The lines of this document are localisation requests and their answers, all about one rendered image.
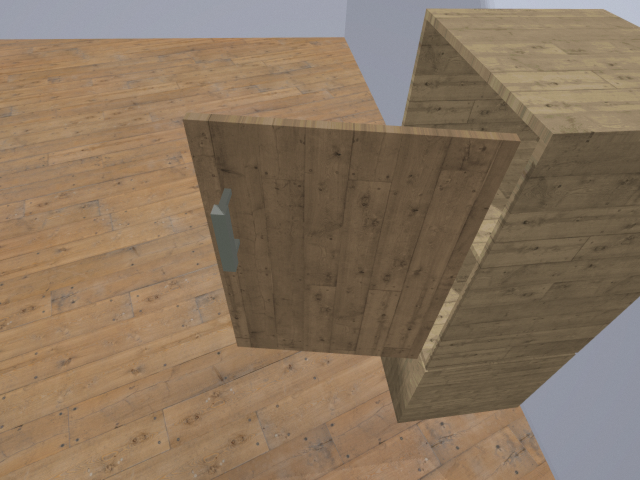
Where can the handle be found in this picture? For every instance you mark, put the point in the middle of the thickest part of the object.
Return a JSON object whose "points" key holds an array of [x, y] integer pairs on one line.
{"points": [[227, 245]]}

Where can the cupboard door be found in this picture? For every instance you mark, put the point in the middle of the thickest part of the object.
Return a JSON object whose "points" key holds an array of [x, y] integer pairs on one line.
{"points": [[351, 235]]}

